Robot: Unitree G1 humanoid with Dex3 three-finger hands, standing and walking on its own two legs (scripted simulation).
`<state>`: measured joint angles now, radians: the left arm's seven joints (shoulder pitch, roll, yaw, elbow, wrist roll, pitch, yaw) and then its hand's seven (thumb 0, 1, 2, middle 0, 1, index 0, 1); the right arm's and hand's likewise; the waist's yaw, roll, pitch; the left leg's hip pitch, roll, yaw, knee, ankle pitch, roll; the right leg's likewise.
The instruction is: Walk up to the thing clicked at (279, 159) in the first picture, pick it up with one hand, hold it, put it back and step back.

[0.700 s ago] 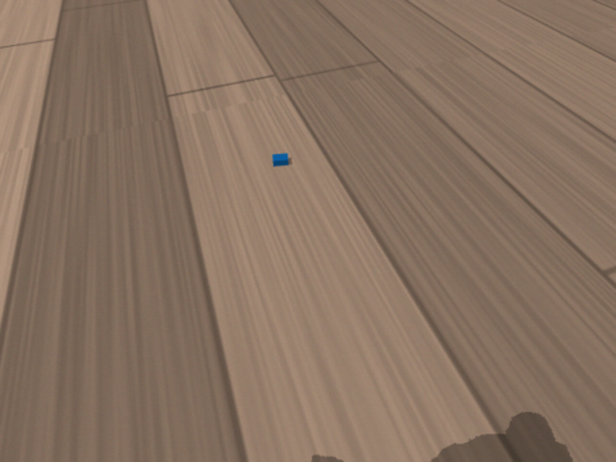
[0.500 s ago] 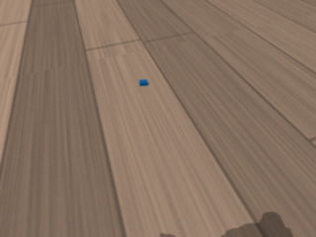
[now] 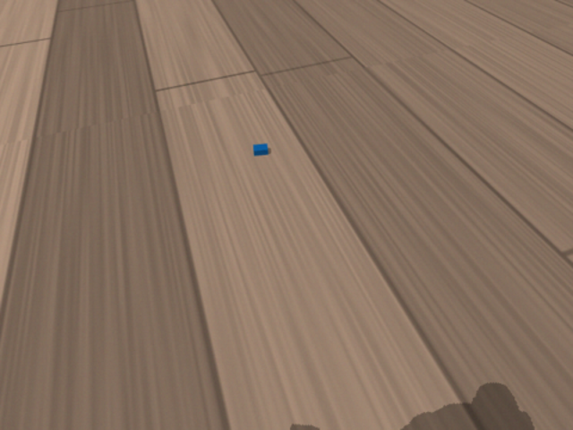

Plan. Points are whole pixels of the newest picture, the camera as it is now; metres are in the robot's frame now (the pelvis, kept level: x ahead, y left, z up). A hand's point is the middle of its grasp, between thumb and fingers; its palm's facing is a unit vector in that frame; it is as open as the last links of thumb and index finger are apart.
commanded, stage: stand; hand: left
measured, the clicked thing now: (260, 149) +1.62 +0.18 -0.77
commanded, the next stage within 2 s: walk up in 0.42 s
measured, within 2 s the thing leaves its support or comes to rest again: neither
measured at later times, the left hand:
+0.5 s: hand out of the picture +0.08 +0.26 -0.15, palm faces -0.01 -0.95 -0.33, open 7.4 cm
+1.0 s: hand (134, 350) +0.29 +0.30 -0.15, palm faces -0.13 -0.93 -0.34, open 7.4 cm
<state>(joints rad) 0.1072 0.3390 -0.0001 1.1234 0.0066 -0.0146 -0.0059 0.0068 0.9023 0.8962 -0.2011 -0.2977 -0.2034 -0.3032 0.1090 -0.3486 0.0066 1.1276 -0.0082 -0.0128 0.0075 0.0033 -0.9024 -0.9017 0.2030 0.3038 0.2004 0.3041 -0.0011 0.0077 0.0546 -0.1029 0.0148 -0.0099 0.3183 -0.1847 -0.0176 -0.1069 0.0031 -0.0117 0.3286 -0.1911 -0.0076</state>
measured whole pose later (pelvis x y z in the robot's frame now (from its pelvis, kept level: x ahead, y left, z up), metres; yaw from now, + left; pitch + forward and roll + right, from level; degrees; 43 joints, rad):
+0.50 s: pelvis +0.01 +0.00 +0.00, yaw +0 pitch -1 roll +0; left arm 0.16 0.35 0.04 1.07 0.03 -0.03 -0.05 0.01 0.90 0.90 -0.20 -0.30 -0.20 -0.30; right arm 0.16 -0.37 -0.03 1.08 -0.03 -0.02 0.04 0.00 -0.90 -0.90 0.20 0.30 0.20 0.30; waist 0.01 0.01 0.02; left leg -0.17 0.02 -0.01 0.48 -0.42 0.03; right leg -0.15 0.01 -0.01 0.44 -0.36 -0.04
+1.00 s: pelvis +0.18 +0.03 -0.01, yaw -3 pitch -3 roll +2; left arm 0.19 0.44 0.06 0.95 0.02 -0.03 -0.11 0.01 0.90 0.90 -0.20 -0.30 -0.20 -0.30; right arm 0.37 -0.40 -0.06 0.93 -0.01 -0.08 0.06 0.00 -0.90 -0.90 0.21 0.30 0.20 0.30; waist -0.04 -0.04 0.08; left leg 0.05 0.02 0.10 0.36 -0.36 -0.02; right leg -0.51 -0.09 0.00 0.67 -0.17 -0.01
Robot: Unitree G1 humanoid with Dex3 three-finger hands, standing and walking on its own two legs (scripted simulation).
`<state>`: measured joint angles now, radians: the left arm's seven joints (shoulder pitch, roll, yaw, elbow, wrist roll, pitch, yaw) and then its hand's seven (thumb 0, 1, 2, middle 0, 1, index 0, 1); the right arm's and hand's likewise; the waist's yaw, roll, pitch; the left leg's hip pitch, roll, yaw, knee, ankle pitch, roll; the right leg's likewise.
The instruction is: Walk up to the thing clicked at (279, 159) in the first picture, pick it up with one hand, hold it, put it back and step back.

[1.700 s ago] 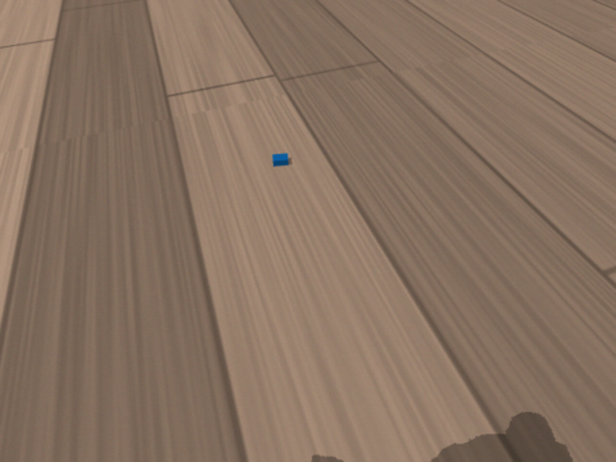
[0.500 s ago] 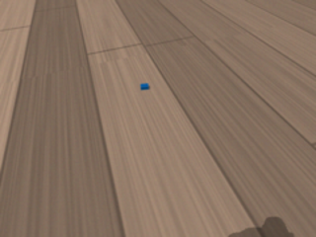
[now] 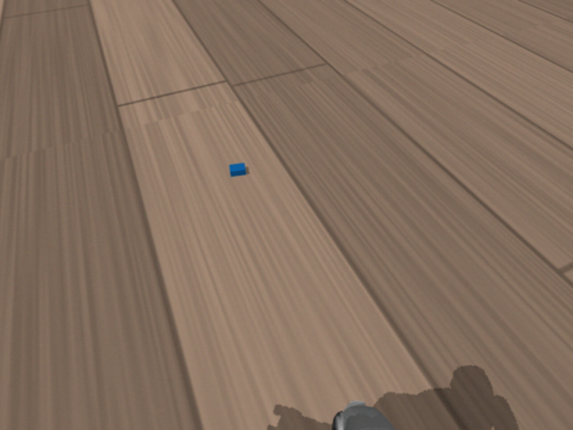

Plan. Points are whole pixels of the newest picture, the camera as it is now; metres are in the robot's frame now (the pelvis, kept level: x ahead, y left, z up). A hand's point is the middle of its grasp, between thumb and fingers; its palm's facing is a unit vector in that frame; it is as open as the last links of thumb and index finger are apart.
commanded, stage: walk up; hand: left
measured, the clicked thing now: (237, 169) +1.43 +0.22 -0.75
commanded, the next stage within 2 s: none
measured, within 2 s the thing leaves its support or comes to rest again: neither
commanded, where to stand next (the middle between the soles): +1.06 -0.02 m, yaw +1 degrees
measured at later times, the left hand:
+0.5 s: hand (141, 348) +0.30 +0.27 -0.14, palm faces +0.00 -0.93 -0.36, open 7.4 cm
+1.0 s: hand (183, 206) +0.62 +0.24 -0.14, palm faces -0.05 -0.92 -0.39, open 7.4 cm
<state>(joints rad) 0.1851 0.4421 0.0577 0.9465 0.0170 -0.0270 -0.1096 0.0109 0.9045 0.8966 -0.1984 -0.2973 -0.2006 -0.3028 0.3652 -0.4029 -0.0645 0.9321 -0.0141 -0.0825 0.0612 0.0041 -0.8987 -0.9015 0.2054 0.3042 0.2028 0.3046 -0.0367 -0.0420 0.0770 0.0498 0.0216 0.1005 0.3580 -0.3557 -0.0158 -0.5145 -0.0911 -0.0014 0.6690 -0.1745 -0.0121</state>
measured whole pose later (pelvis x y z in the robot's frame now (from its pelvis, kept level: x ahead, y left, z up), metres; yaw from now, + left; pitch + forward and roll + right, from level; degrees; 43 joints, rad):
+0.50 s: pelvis +0.26 -0.01 +0.00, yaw +0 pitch -2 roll -2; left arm 0.33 0.42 0.07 0.88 0.02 -0.08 -0.07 0.01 0.90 0.90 -0.20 -0.30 -0.21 -0.30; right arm 0.28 -0.44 -0.09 0.89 -0.03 -0.05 0.10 0.00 -0.90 -0.90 0.20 0.30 0.20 0.30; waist 0.04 0.03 0.06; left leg -0.48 0.12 0.03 0.62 -0.14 0.00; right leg -0.09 0.00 -0.07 0.48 -0.36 -0.01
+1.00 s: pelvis +0.50 -0.03 -0.02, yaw +0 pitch -3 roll +0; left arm 0.20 0.41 0.07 0.85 0.01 -0.08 -0.08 0.01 0.90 0.90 -0.20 -0.30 -0.20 -0.30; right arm 0.36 -0.43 -0.05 0.86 0.00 -0.05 0.04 0.01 -0.90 -0.90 0.21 0.30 0.20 0.30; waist -0.03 0.03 0.08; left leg -0.19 0.09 0.03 0.89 -0.50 0.02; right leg -0.42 -0.05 -0.07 0.68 -0.21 -0.02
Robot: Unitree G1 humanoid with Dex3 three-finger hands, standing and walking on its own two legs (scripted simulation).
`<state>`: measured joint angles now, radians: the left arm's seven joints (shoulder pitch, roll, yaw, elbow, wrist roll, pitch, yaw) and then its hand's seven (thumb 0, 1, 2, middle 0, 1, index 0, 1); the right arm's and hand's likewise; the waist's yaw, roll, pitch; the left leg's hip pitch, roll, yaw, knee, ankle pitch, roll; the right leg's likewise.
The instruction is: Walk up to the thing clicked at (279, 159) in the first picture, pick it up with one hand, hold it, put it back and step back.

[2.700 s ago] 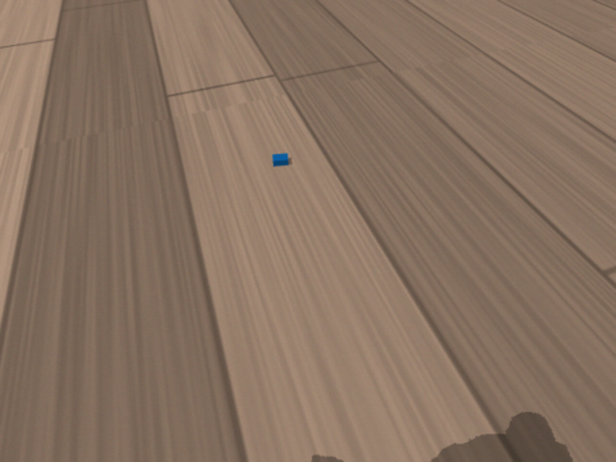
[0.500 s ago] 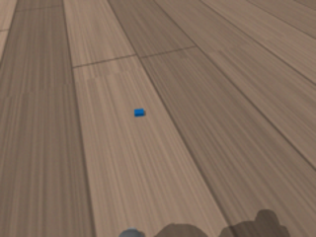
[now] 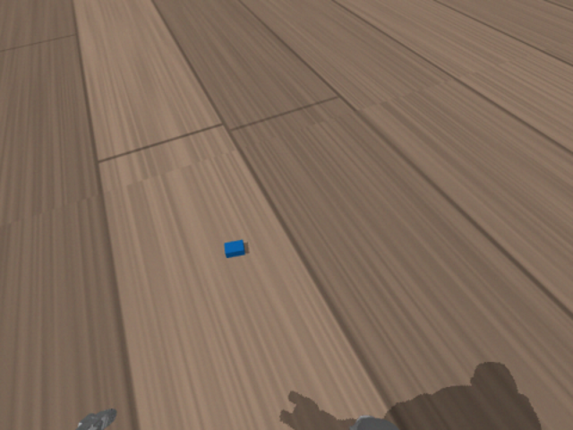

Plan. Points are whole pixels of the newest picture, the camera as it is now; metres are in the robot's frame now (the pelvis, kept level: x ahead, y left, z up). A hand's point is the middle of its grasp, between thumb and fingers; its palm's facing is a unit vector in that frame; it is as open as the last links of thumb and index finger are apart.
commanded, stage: walk up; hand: left
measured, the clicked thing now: (234, 248) +0.93 +0.26 -0.73
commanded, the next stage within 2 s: none
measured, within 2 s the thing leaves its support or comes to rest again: neither
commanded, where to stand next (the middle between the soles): +0.56 +0.02 m, yaw +1 degrees
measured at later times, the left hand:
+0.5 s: hand (112, 396) +0.22 +0.31 -0.14, palm faces -0.03 -0.94 -0.34, open 7.4 cm
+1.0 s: hand (150, 289) +0.40 +0.28 -0.10, palm faces +0.00 -0.92 -0.40, open 7.4 cm
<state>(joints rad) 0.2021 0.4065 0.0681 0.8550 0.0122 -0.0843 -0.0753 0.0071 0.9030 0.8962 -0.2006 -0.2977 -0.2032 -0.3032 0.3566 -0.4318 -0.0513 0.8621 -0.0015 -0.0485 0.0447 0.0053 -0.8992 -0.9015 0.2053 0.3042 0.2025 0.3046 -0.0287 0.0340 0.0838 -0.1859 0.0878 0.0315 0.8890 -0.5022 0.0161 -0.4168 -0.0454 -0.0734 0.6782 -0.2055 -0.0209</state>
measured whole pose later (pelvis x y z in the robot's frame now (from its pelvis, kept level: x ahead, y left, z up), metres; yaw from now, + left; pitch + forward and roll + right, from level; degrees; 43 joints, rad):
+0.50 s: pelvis +0.19 +0.04 +0.02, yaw +1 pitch -2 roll +0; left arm 0.32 0.45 0.05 0.91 0.00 -0.04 -0.05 0.01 0.90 0.90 -0.20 -0.30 -0.20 -0.30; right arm 0.29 -0.40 -0.05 0.84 -0.01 -0.10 0.05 0.00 -0.90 -0.90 0.20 0.30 0.20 0.30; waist 0.00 -0.06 0.07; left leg -0.29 0.04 0.09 0.58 -0.24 0.03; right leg -0.43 -0.05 0.01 1.07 -0.40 -0.03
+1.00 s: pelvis +0.35 +0.00 +0.02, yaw +1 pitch -2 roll -1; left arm 0.31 0.39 0.04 0.85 0.01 -0.08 -0.05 0.01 0.90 0.90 -0.20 -0.30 -0.21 -0.30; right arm 0.29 -0.44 -0.06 0.88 -0.02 -0.04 0.07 0.01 -0.90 -0.90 0.20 0.30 0.20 0.30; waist 0.02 0.06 0.08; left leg -0.47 0.08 0.02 0.85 -0.35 0.01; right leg -0.25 -0.05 -0.08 0.54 -0.25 -0.02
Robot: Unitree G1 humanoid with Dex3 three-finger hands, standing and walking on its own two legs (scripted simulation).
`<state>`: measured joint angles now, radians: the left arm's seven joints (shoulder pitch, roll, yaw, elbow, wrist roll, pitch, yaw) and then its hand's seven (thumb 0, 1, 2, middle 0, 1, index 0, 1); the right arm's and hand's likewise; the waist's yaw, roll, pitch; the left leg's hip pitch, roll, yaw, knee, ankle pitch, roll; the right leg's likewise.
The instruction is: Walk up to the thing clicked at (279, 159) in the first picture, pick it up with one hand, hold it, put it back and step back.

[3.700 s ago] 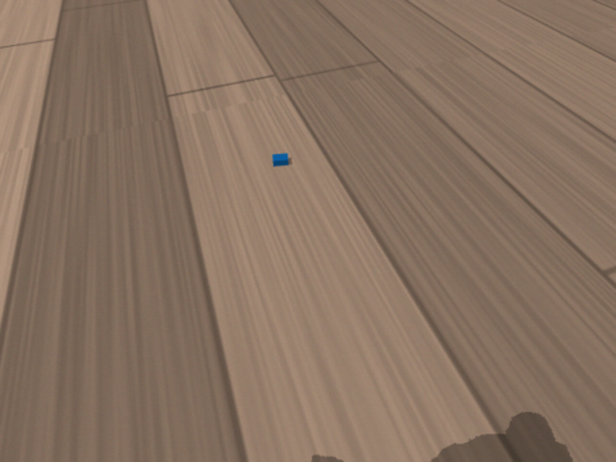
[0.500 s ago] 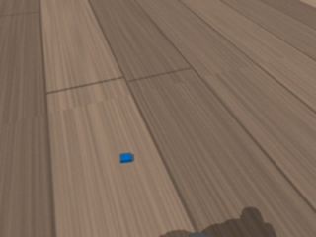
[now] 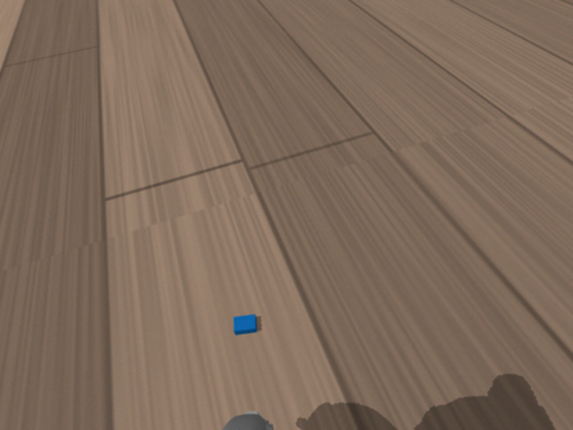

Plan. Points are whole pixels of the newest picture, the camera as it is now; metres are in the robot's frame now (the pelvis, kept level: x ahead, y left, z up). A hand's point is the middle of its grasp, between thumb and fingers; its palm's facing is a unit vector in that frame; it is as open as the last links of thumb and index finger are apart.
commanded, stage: walk up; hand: left
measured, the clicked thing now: (245, 324) +0.58 +0.24 -0.75
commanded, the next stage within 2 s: stand in 1.64 s
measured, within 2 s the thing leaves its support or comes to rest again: neither
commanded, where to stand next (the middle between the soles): +0.21 +0.01 m, yaw +0 degrees
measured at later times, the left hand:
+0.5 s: hand (133, 428) +0.16 +0.29 -0.17, palm faces -0.04 -0.93 -0.37, open 7.4 cm
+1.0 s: hand (159, 375) +0.24 +0.26 -0.14, palm faces -0.04 -0.95 -0.31, open 7.4 cm
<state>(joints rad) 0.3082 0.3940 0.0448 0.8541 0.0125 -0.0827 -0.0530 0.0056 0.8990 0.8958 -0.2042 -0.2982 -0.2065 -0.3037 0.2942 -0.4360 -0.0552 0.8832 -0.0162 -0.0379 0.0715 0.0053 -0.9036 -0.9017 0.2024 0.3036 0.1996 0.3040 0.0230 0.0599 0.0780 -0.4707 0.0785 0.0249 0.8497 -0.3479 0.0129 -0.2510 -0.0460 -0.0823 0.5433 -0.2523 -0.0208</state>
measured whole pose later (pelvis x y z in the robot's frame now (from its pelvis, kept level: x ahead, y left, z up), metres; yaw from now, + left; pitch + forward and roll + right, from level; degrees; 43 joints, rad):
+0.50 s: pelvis +0.10 +0.02 -0.02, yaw -1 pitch -2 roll -1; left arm 0.20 0.39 0.03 0.98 0.01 -0.02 -0.01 0.01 0.90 0.90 -0.20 -0.30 -0.20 -0.30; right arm 0.17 -0.39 -0.02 0.91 0.01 -0.02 0.01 0.00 -0.90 -0.90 0.21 0.30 0.20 0.30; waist 0.00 0.00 0.11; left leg -0.36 0.07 0.06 0.74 -0.33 0.00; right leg -0.34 -0.03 -0.02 0.68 -0.29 0.01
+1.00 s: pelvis +0.12 +0.02 +0.01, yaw -1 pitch -2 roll +0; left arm 0.02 0.35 0.00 1.14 -0.01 -0.01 -0.02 0.01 0.90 0.90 -0.20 -0.30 -0.20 -0.30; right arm 0.06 -0.37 0.00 1.18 0.00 -0.02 0.02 0.00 -0.90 -0.90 0.20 0.30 0.20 0.30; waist -0.01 -0.01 0.06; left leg -0.16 0.04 0.08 0.38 -0.18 -0.01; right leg -0.17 -0.04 -0.02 0.38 -0.17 0.02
